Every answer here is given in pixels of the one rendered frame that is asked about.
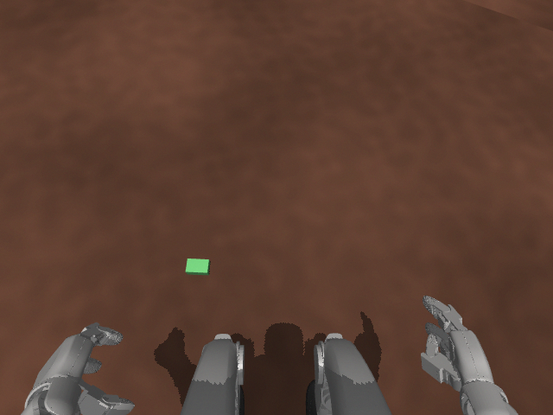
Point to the right robot arm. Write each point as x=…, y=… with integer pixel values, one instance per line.
x=484, y=398

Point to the left robot arm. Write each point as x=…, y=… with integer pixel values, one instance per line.
x=54, y=396

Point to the left robot hand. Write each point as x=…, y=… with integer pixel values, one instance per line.
x=72, y=359

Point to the right robot hand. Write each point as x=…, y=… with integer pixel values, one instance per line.
x=462, y=359

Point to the small box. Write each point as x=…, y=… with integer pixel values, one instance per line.
x=198, y=266

